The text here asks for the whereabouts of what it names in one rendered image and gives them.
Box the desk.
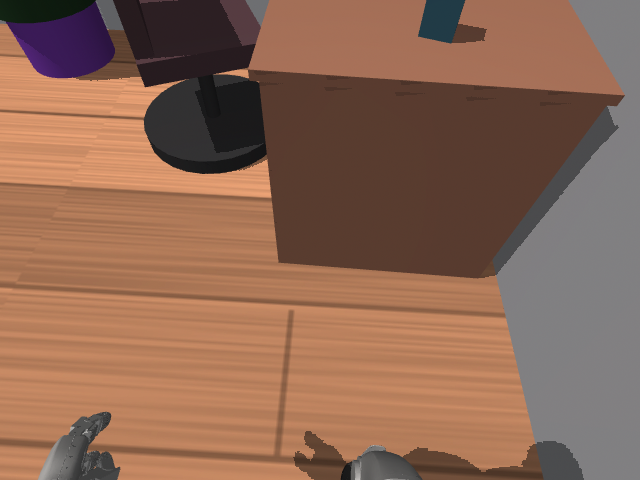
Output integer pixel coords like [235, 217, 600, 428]
[248, 0, 625, 278]

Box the office chair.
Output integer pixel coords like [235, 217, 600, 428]
[113, 0, 267, 174]

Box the left robot hand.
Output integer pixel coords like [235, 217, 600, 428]
[38, 412, 120, 480]

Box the carton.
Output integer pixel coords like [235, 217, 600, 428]
[418, 0, 465, 43]

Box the potted plant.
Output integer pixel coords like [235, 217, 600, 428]
[0, 0, 115, 78]

